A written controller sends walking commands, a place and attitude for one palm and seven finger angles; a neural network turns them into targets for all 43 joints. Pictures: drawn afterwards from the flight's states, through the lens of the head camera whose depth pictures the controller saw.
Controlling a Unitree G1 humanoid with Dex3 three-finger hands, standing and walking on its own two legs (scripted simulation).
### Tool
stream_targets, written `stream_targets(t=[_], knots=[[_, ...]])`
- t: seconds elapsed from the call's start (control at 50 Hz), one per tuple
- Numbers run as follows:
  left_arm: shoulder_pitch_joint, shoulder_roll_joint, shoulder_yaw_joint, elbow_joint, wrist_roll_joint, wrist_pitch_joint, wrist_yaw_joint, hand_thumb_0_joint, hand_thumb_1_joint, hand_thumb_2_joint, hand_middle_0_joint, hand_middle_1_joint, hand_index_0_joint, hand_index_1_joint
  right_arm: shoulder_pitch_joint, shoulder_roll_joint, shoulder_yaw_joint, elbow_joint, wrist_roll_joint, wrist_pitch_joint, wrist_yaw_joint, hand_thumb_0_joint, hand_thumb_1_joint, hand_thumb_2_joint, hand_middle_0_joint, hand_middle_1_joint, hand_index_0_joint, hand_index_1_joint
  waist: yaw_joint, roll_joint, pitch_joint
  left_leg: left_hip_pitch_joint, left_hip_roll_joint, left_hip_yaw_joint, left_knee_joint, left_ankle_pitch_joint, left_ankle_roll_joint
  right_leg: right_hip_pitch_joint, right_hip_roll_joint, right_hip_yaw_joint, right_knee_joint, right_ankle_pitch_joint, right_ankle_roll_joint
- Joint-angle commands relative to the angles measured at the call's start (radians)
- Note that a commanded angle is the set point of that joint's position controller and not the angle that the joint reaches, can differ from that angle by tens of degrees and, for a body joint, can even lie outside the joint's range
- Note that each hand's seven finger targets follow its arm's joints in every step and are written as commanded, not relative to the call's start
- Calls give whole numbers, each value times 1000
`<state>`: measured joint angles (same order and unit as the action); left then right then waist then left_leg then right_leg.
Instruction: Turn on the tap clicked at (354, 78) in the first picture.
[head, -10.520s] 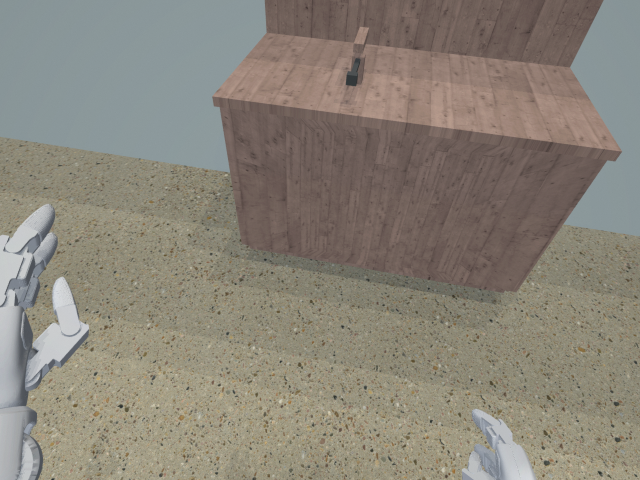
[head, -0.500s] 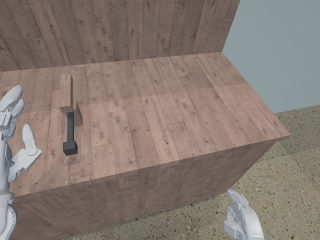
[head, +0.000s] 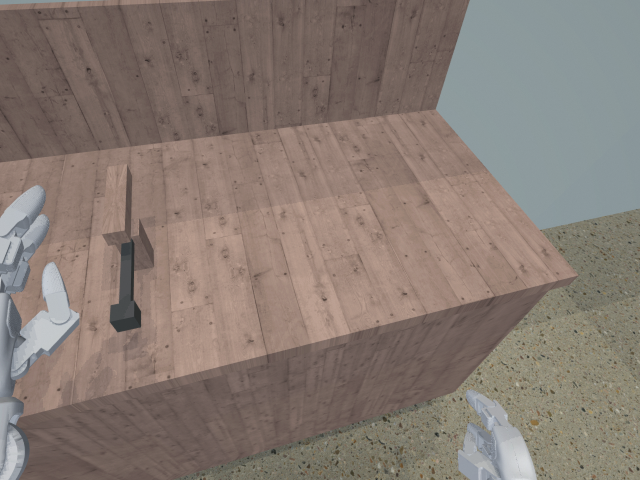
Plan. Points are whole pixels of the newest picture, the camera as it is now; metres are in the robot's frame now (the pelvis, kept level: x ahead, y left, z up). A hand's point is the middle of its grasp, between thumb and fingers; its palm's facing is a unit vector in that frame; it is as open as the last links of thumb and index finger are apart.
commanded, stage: look again from close up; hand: left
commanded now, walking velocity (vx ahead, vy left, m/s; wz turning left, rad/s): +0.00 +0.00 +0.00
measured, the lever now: (125, 316) +0.29 +0.28 +0.02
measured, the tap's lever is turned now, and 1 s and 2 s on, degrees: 0 0 0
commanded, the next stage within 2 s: shuffle to correct the standing spot in 0.28 s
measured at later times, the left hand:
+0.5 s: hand (62, 331) +0.20 +0.25 +0.16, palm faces +0.39 -0.85 -0.36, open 7.4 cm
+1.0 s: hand (92, 376) +0.16 +0.20 +0.17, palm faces +0.31 -0.82 -0.47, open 7.4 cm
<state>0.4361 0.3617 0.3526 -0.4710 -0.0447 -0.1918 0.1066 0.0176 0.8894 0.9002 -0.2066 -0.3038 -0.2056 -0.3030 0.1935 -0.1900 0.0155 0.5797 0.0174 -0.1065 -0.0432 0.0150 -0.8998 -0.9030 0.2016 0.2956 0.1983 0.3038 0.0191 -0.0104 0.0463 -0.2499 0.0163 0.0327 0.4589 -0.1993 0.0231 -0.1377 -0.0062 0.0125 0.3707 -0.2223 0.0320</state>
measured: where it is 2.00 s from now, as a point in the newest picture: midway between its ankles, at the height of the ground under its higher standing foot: outside the picture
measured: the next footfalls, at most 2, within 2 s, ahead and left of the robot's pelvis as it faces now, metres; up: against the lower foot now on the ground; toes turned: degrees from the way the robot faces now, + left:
none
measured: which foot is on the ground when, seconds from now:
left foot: down 0.00-1.00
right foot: down 0.00-1.00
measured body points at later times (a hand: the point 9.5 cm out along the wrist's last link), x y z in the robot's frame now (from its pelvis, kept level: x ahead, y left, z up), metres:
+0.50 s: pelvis -0.01 +0.00 +0.00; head +0.00 +0.02 +0.45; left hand +0.18 +0.29 +0.18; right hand +0.17 -0.22 -0.07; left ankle +0.03 +0.10 -0.74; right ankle -0.01 -0.14 -0.74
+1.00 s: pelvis -0.06 -0.03 -0.01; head +0.00 -0.01 +0.43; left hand +0.14 +0.24 +0.20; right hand +0.12 -0.27 -0.09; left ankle +0.03 +0.10 -0.74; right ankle -0.01 -0.14 -0.74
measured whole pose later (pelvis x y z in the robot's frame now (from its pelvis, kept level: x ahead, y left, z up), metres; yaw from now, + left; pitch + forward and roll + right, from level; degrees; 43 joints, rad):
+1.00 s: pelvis -0.06 -0.03 -0.01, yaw +0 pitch +2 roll -3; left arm 0.50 0.43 0.44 -0.61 -0.06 -0.31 0.09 0.02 0.89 0.90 -0.21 -0.30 -0.21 -0.30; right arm 0.18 -0.20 -0.03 0.56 0.00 -0.14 -0.06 0.01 -0.90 -0.90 0.20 0.30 0.20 0.30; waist 0.00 0.01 0.11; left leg -0.46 0.08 -0.01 0.58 -0.16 -0.02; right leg -0.35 0.06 -0.02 0.53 -0.20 -0.02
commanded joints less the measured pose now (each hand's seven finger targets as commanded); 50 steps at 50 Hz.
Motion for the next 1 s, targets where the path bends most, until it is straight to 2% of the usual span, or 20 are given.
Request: stream_targets(t=[0.0,0.08,0.16,0.18,0.26,0.28,0.36,0.38,0.46,0.48,0.56,0.58,0.66,0.68,0.76,0.78,0.86,0.88,0.92,0.98], knots=[[-78,159,99,-199,-6,-54,17,0,900,900,-200,-300,-200,-300,-93,-128,-52,-158,0,-55,-8,0,-900,-900,200,300,200,300,0,54,-142,98,58,-68,-86,103,0,-11,-37,24,-47,185,-42],[-73,146,86,-189,-5,-52,15,0,900,900,-200,-300,-200,-300,-93,-129,-46,-151,-3,-49,-9,0,-900,-900,200,300,200,300,0,62,-139,86,54,-64,-95,83,1,-9,-30,13,-51,164,-39],[-64,186,120,-228,-2,-52,22,0,900,900,-200,-300,-200,-300,-107,-124,-49,-158,4,-53,-10,0,-900,-900,200,300,200,300,3,76,-152,102,59,-71,-92,111,2,-1,-35,13,-43,181,-40],[-53,150,90,-200,-6,-51,15,0,900,900,-200,-300,-200,-300,-94,-127,-46,-153,-3,-49,-9,0,-900,-900,200,300,200,300,2,65,-146,95,57,-67,-96,100,4,-5,-31,6,-48,172,-37],[-55,178,114,-206,-4,-48,19,0,900,900,-200,-300,-200,-300,-104,-124,-49,-158,5,-51,-10,0,-900,-900,200,300,200,300,1,55,-133,95,61,-72,-99,63,2,-19,-35,18,-57,151,-40],[-63,140,78,-188,-6,-49,13,0,900,900,-200,-300,-200,-300,-91,-130,-47,-150,-2,-47,-9,0,-900,-900,200,300,200,300,-2,63,-124,77,58,-72,-111,39,1,-20,-28,10,-58,130,-38],[-81,180,110,-214,1,-51,21,0,900,900,-200,-300,-200,-300,-105,-126,-49,-156,4,-54,-11,0,-900,-900,200,300,200,300,0,84,-122,77,63,-80,-119,-1,2,-21,-31,16,-61,107,-40],[-80,146,79,-196,-5,-51,16,0,900,900,-200,-300,-200,-300,-97,-124,-42,-158,-1,-50,-11,0,-900,-900,200,300,200,300,-1,65,-108,65,60,-83,-131,-7,0,-24,-22,8,-69,97,-35],[-98,192,120,-242,-4,-63,22,0,900,900,-200,-300,-200,-300,-110,-120,-43,-172,4,-59,-15,0,-900,-900,200,300,200,300,5,114,-93,57,93,-100,-157,-1,-7,-38,-12,3,-39,83,-31],[-93,149,83,-223,-8,-66,15,0,900,900,-200,-300,-200,-300,-95,-124,-41,-170,-2,-54,-11,0,-900,-900,200,300,200,300,4,127,-92,37,100,-108,-173,-17,-4,-31,0,-5,-23,71,-29],[-65,182,129,-257,-7,-80,16,0,900,900,-200,-300,-200,-300,-92,-119,-47,-183,1,-68,-4,0,-900,-900,200,300,200,300,10,135,-127,21,141,-118,-152,-1,6,-27,-4,-6,30,82,-31],[-52,156,108,-240,-12,-78,10,0,900,900,-200,-300,-200,-300,-82,-123,-46,-183,-4,-63,-1,0,-900,-900,200,300,200,300,10,126,-133,2,144,-120,-154,-8,9,-21,3,-14,41,71,-26],[-7,200,164,-299,-14,-98,9,0,900,900,-200,-300,-200,-300,-79,-115,-57,-190,-4,-75,4,0,-900,-900,200,300,200,300,13,109,-183,31,165,-105,-41,170,13,-51,-21,4,51,173,-38],[10,163,133,-279,-20,-98,1,0,900,900,-200,-300,-200,-300,-64,-119,-55,-189,-12,-68,8,0,-900,-900,200,300,200,300,11,97,-185,28,157,-89,-25,183,11,-61,-18,1,50,179,-34],[6,215,186,-326,-23,-123,1,0,900,900,-200,-300,-200,-300,-56,-115,-73,-182,-11,-78,0,0,-900,-900,200,300,200,300,-4,56,-198,54,116,-66,80,185,-11,-138,-61,65,24,273,-76],[14,176,149,-312,-27,-128,-5,0,900,900,-200,-300,-200,-300,-39,-114,-71,-178,-20,-70,2,0,-900,-900,200,300,200,300,-11,41,-203,51,99,-52,85,148,-13,-153,-66,54,20,249,-74],[34,238,219,-328,-28,-157,7,0,900,900,-200,-300,-200,-300,-52,-110,-81,-163,-19,-86,-16,0,-900,-900,200,300,200,300,-19,36,-186,49,86,-76,100,24,-14,-244,-92,89,13,162,-101],[48,199,184,-317,-32,-160,2,0,900,900,-200,-300,-200,-300,-41,-108,-77,-162,-26,-78,-14,0,-900,-900,200,300,200,300,-23,36,-185,23,98,-89,67,-1,-7,-235,-75,60,22,114,-87],[33,229,215,-320,-30,-177,3,0,900,900,-200,-300,-200,-300,-54,-109,-80,-160,-26,-92,-22,0,-900,-900,200,300,200,300,-25,52,-145,-44,126,-124,29,-113,6,-244,-56,55,34,36,-76],[100,193,196,-268,-42,-137,11,0,900,900,-200,-300,-200,-300,-53,-127,-71,-176,-10,-76,-21,0,-900,-900,200,300,200,300,-11,110,-173,-111,120,-133,-3,-304,12,-187,-45,85,37,-177,-63]])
